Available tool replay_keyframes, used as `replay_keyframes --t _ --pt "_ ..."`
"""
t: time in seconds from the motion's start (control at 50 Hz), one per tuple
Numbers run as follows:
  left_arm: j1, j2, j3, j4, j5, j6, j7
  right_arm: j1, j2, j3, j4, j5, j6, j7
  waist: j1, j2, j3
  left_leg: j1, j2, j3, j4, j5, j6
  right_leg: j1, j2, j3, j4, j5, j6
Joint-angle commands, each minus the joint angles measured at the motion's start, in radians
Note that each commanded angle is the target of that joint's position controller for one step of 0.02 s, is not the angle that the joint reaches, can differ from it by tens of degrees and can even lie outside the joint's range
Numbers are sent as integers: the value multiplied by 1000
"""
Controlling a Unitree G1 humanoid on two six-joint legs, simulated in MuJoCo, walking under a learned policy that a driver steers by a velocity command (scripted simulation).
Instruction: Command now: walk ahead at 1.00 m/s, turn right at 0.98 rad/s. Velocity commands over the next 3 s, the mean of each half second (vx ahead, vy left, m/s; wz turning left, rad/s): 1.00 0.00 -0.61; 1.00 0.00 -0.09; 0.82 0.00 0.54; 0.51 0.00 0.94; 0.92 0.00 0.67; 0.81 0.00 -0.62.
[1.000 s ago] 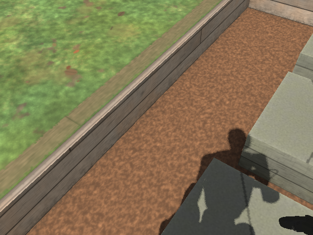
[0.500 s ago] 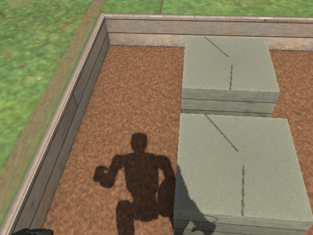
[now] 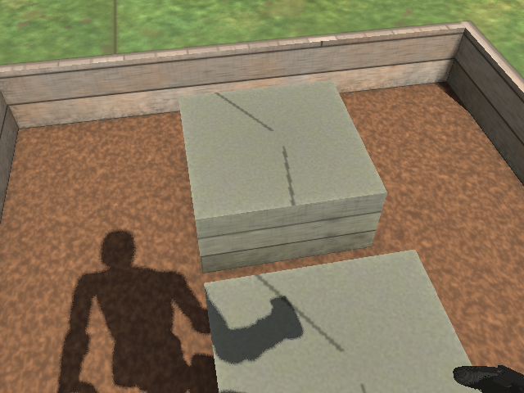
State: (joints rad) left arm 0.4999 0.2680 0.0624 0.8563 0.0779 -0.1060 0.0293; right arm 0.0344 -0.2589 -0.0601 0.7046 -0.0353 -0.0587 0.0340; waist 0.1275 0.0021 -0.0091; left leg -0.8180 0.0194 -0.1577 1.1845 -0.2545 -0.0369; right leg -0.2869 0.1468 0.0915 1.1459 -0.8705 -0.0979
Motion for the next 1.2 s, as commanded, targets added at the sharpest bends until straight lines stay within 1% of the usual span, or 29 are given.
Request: replay_keyframes --t 0.02,0.08,0.1,0.14,0.16,0.22,0.26,0.28,0.3,0.32,0.36,0.38,0.42,0.44,0.48,0.52,0.54,0.56,0.64,0.68,0.72,0.76,0.78,0.84,0.88,0.9,0.94,1.06,1.2 --pt "71 197 53 -31 10 -12 24 -343 -161 -31 -181 25 -42 -15 54 -140 213 -389 47 -94 -67 -81 18 172 -295 573 -370 525 -197" --pt "-34 239 67 -58 17 -33 39 -301 -177 -14 -204 12 -43 -33 4 -136 163 -170 46 -25 -151 89 20 102 -239 464 -314 678 -113" --pt "-124 222 68 -73 20 -34 33 -135 -154 -5 -160 20 -57 -26 -84 -145 129 123 54 -68 -176 145 12 -91 -201 434 -226 654 -80" --pt "-381 190 62 -112 -15 -48 4 592 -139 -16 60 51 -71 -29 -513 179 -205 1138 8 175 -559 899 -49 -436 13 64 286 735 20" --pt "-441 138 63 -137 -45 -29 0 712 -156 -27 138 53 -43 -21 -550 226 -200 1259 101 128 -765 1089 -77 -494 54 33 474 304 10" --pt "-590 61 33 -251 -68 27 23 627 -94 -3 236 -44 -32 -5 -464 74 80 1064 205 10 -1070 1109 -8 -447 151 40 956 20 48" --pt "-847 -206 -45 -439 -68 6 3 1003 15 42 430 -46 -56 7 -479 404 50 1271 193 152 -563 1788 -72 -937 216 -88 1419 -93 3" --pt "-572 -221 -45 -485 -147 17 -18 763 -94 16 326 -116 -80 -6 -207 812 -118 1597 298 -137 -471 1702 28 -1376 144 -69 1537 59 33" --pt "-421 -327 -92 -390 -128 34 -4 685 -96 -5 314 -94 -87 -10 -174 880 -225 1473 392 -333 -563 1281 121 -1427 94 -79 1841 91 -9" --pt "-425 -331 -119 -404 -68 55 14 610 -71 14 284 -71 -105 -26 -99 581 -165 1257 479 -352 -760 1059 237 -1409 32 -10 1943 79 -29" --pt "-549 -84 -85 -541 3 100 57 262 -302 -30 218 -21 -179 -47 46 210 107 782 873 -636 -1273 417 428 -1392 -202 143 1722 45 39" --pt "-759 -33 -58 -538 31 107 32 256 -165 14 287 16 -164 -43 18 -98 133 649 553 -198 -1207 364 301 -1254 -131 107 1625 100 -17" --pt "-951 -155 -122 -550 -71 109 -31 528 46 94 382 63 -125 -50 -112 -200 259 463 225 209 -1206 762 117 -1000 -103 -268 1105 257 -79" --pt "-902 -208 -158 -533 -100 100 -54 578 63 113 382 91 -100 -63 -97 -205 158 317 128 361 -1193 1062 66 -561 -98 -379 718 316 -101" --pt "-702 -193 -154 -456 -104 99 -53 643 -223 58 325 93 -96 -53 -74 22 -154 420 244 241 -978 2047 157 -43 -4 -415 581 198 -61" --pt "-92 49 -41 -299 -75 121 -22 495 -411 -36 258 54 -95 -73 260 214 -379 495 268 214 -66 2562 129 184 -129 39 380 72 -209" --pt "24 225 9 -214 -78 104 -23 344 -302 -44 150 42 -109 -38 261 -133 -477 296 -51 132 503 710 133 258 -294 584 12 307 -331" --pt "-50 176 9 -167 -97 106 -8 195 -163 -38 71 36 -122 -3 168 -214 -296 -33 -163 -15 739 164 145 196 -332 923 -349 686 -399" --pt "-340 -129 -50 2 -38 -5 -31 297 115 16 -12 20 -3 -65 -184 62 202 -287 -77 -196 583 -425 157 -270 -394 544 -316 325 -158" --pt "-582 -100 -39 -11 -21 -19 -31 368 59 14 -14 42 39 -42 -327 5 169 60 -32 -60 136 -18 69 -543 -306 194 -484 170 -66" --pt "-430 4 -13 54 -30 -38 -15 242 71 10 -77 57 46 -50 -236 -211 195 -115 -27 53 432 -154 37 -473 -360 231 -519 125 -150" --pt "-526 131 21 -46 -39 -10 10 195 -7 41 -152 80 37 -9 -301 45 167 217 86 192 -239 -126 32 -527 -274 33 -841 26 -110" --pt "-343 153 27 -11 -57 -12 18 218 -32 20 -123 79 14 35 -209 67 16 648 86 292 -262 117 57 -520 -253 75 -886 190 -147" --pt "-332 259 54 -1 -22 -10 1 626 -126 -46 22 69 32 24 -477 46 -271 1046 -78 325 -456 -158 87 -108 -210 -86 -159 1265 -82" --pt "-282 41 -2 -128 -76 5 -9 546 -232 -48 7 -16 22 -13 -310 251 -208 1015 183 -333 -700 -180 83 -424 -68 38 384 549 -5" --pt "-260 65 -8 -188 -91 -9 -25 466 -212 -36 -12 -19 16 -22 -248 124 -171 972 275 -555 -861 -35 88 -470 -79 70 353 618 -3" --pt "-308 83 -21 -219 -67 -19 -45 412 -165 -32 -23 -35 -26 -26 -240 -37 -97 869 270 -414 -800 192 168 -463 -152 42 306 642 -17" --pt "-413 47 -50 -306 -59 41 -88 466 -2 29 86 -10 -59 -26 -133 33 3 738 76 -35 -968 254 171 -437 -170 -77 1 637 -25" --pt "-683 53 -57 -390 -82 39 -90 507 -125 -2 125 35 -67 -27 -183 30 101 715 108 -39 -1085 756 244 -200 -70 -204 -538 840 41"
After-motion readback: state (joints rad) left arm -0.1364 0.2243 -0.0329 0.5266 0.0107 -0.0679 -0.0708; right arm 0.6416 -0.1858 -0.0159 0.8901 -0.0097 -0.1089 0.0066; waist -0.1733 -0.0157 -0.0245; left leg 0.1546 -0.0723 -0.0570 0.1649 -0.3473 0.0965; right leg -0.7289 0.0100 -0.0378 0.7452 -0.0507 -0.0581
